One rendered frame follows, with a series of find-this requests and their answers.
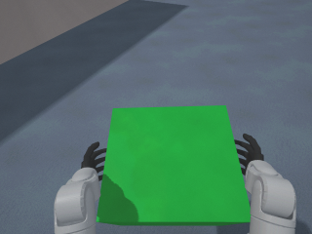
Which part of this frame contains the robot left hand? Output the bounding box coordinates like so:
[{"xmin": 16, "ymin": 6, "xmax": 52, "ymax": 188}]
[{"xmin": 81, "ymin": 141, "xmax": 107, "ymax": 181}]

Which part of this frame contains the carton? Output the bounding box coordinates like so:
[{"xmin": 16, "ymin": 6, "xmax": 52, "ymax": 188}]
[{"xmin": 96, "ymin": 105, "xmax": 251, "ymax": 226}]

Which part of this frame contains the left robot forearm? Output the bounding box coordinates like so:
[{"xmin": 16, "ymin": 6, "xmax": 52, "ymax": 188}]
[{"xmin": 54, "ymin": 167, "xmax": 101, "ymax": 234}]

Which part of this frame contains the right robot forearm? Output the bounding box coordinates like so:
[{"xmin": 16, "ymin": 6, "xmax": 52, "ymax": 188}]
[{"xmin": 245, "ymin": 160, "xmax": 296, "ymax": 234}]

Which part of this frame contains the robot right hand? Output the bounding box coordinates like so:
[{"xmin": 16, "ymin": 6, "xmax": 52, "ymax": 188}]
[{"xmin": 234, "ymin": 134, "xmax": 264, "ymax": 176}]

